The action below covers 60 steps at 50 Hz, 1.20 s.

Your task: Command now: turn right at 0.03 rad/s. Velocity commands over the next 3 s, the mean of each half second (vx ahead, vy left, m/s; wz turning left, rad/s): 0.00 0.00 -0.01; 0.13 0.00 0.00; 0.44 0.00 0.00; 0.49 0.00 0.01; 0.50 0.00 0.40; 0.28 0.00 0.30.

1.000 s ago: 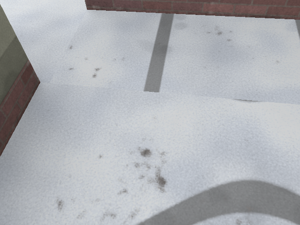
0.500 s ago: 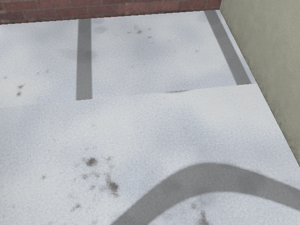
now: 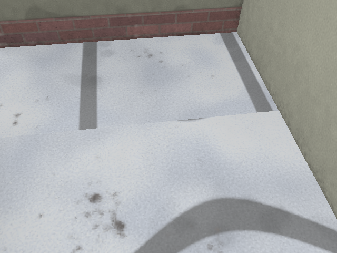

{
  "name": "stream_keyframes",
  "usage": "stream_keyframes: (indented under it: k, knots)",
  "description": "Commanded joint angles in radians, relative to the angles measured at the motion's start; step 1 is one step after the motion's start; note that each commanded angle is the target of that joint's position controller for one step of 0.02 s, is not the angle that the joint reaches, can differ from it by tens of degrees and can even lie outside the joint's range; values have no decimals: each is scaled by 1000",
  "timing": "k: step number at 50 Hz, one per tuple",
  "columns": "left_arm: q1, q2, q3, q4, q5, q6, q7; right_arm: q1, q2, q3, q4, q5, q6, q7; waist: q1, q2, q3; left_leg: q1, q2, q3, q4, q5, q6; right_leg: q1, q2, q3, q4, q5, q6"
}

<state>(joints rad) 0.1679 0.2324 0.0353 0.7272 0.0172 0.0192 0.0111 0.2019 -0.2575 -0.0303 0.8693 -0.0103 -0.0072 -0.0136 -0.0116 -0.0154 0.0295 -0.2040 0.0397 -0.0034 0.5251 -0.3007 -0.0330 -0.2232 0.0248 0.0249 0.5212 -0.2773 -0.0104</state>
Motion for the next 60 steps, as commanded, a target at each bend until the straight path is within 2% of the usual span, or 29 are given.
stream_keyframes:
  k: [1, 7, 15, 35, 36, 38, 39, 41, 43, 45, 46, 47, 48, 49, 50, 51, 52, 53, 54, 55, 56, 58, 60]
  knots:
    - [-24, 96, 30, -52, -3, -13, 7, -16, -115, -20, -38, 2, -17, -9, 3, 42, -33, -25, 32, -39, -95, 126, 26, 23, -52, 55, -73, 136, -24]
    - [7, 99, 35, -1, -6, -18, 12, -11, -108, -15, -6, 3, -13, -16, -1, 12, -25, -15, 23, -34, -90, 127, 30, 19, -51, 49, -74, 158, -11]
    - [41, 102, 36, 74, -10, -21, 22, -10, -93, -12, 49, 6, -9, -18, 1, 11, -15, -11, 10, -24, -95, 141, 31, 30, -51, 42, -78, 181, -4]
    - [68, 83, 22, 243, -16, -21, 32, 31, -71, -5, 156, 8, -3, -29, 3, 14, 6, -12, -9, -10, -115, 144, 33, 32, -44, 20, -99, 172, 0]
    - [87, 76, 20, 258, -17, -20, 33, 53, -63, -4, 170, 9, -1, -30, 4, 14, -17, -4, -21, 2, -116, 40, 37, 40, -31, 7, -100, 64, -3]
    - [94, 95, 27, 266, -28, -17, 36, 58, -82, -12, 169, 22, 2, -34, 7, 21, 39, -70, -35, -1, -101, -300, 73, -35, -9, -2, -82, -313, -33]
    - [88, 97, 27, 261, -30, -24, 36, 54, -85, -13, 160, 24, -3, -35, 6, 23, 88, -113, -21, -25, -108, -406, 93, -89, -19, 16, -86, -417, -49]
    - [90, 84, 24, 257, -38, -52, 30, 76, -81, -14, 155, 32, -28, -30, 2, 27, 130, -134, 15, -84, -114, -439, 125, -135, -43, 49, -77, -426, -71]
    - [84, 68, 22, 254, -42, -81, 18, 118, -88, -19, 161, 37, -53, -21, -10, 50, 115, -91, 55, -152, -128, -423, 158, -164, -44, 48, -27, -358, -74]
    - [53, 39, 15, 238, -45, -105, 4, 172, -115, -28, 171, 42, -68, -11, -26, 118, 103, -19, 130, -288, -206, -447, 211, -218, -13, 0, 69, -256, -65]
    - [46, 22, 11, 231, -48, -116, -2, 185, -135, -33, 173, 43, -72, -7, -20, 168, 101, 1, 189, -379, -260, -450, 243, -225, 1, -38, 129, -186, -63]
    - [46, 23, 11, 229, -50, -124, -6, 177, -146, -36, 165, 44, -73, -5, -8, 184, 110, -8, 225, -431, -287, -422, 263, -213, -2, -50, 140, -156, -73]
    - [75, 18, 9, 237, -52, -130, -10, 148, -152, -37, 151, 45, -75, -2, 17, 190, 119, -49, 232, -432, -270, -358, 264, -157, -6, -48, 96, -149, -88]
    - [149, 26, 12, 265, -54, -135, -13, 87, -143, -34, 126, 48, -75, 0, 61, 174, 115, -100, 198, -364, -219, -250, 236, -53, -7, -41, 17, -128, -99]
    - [270, 56, 24, 313, -53, -139, -15, -9, -120, -28, 86, 49, -81, 3, 122, 113, 100, -190, 119, -228, -87, -49, 181, 97, -21, 16, -59, -72, -112]
    - [431, 166, 61, 373, -56, -141, -14, -75, -74, -17, 40, 44, -100, 7, 167, -133, 50, -384, -36, -7, 263, 174, 93, 343, -141, 259, -158, 70, -170]
    - [534, 212, 70, 392, -45, -138, -24, -61, -58, -15, 26, 27, -124, 9, 183, -307, -9, -625, -99, 26, 564, -150, 50, 548, -330, 558, -237, 288, -250]
    - [481, 130, 41, 374, -23, -138, -27, -54, -77, -20, 27, 45, -132, 18, 137, -172, 12, -724, -55, -59, 712, -246, 73, 542, -376, 570, -217, 343, -267]
    - [430, 98, 30, 356, -15, -139, -27, -62, -63, -17, 22, 65, -134, 27, 110, -101, 40, -794, -21, -72, 799, -205, 96, 537, -367, 498, -214, 380, -263]
    - [402, 90, 21, 347, -18, -134, -28, -91, -55, -15, 7, 68, -134, 31, 98, -55, 61, -858, 13, -50, 817, -152, 108, 534, -354, 417, -236, 402, -251]
    - [380, 73, 9, 344, -23, -126, -27, -114, -48, -17, -6, 57, -132, 34, 82, -27, 77, -862, 48, -39, 772, -92, 112, 500, -337, 342, -265, 438, -223]
    - [354, 34, -8, 336, -22, -107, -15, -123, -20, -12, -25, 44, -121, 46, 55, -53, 81, -760, 70, 5, 656, -6, 91, 384, -272, 224, -332, 430, -182]
    - [278, 61, -10, 301, -19, -101, 5, -186, 8, 4, -62, 32, -112, 56, 41, -52, 108, -579, 45, 50, 415, 153, 55, 181, -200, 110, -394, 390, -162]
